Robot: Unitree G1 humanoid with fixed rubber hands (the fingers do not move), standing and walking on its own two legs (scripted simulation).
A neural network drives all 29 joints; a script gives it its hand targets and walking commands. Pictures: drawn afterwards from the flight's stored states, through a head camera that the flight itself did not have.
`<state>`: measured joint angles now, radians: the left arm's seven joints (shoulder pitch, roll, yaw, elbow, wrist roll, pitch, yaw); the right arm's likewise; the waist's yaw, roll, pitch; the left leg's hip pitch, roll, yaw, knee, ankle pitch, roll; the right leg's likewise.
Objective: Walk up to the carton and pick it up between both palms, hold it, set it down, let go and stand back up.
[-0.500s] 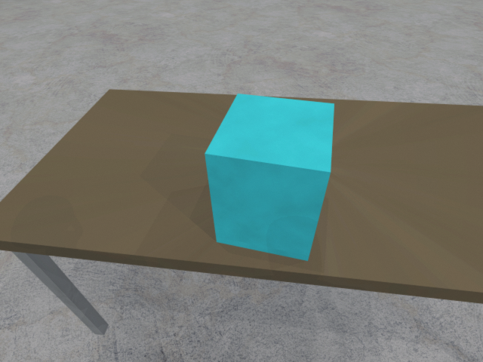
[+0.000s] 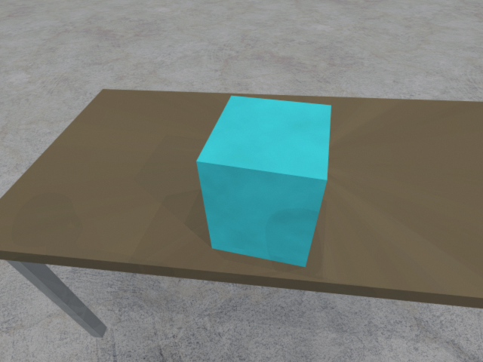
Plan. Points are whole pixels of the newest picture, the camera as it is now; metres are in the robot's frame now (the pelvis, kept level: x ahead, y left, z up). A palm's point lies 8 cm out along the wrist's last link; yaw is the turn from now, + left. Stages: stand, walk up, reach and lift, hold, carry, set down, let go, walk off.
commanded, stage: stand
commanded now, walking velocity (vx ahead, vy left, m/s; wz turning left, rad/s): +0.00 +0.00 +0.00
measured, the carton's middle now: (268, 180) +0.47 -0.02 +0.05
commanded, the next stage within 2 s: none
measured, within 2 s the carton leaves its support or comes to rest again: neither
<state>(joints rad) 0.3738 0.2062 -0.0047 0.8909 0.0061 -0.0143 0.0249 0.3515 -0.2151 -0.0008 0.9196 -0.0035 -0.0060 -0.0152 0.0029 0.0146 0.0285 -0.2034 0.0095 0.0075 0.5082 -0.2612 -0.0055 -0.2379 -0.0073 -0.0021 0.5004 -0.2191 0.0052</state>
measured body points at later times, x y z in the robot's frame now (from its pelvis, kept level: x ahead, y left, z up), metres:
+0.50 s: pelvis +0.01 +0.00 +0.00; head +0.01 -0.01 +0.45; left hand +0.03 +0.24 -0.14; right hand +0.02 -0.24 -0.15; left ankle +0.01 +0.12 -0.74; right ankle +0.03 -0.12 -0.74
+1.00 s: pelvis +0.02 +0.00 +0.00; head +0.02 +0.00 +0.45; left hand +0.03 +0.23 -0.15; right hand +0.02 -0.24 -0.15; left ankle +0.01 +0.12 -0.74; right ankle +0.03 -0.12 -0.74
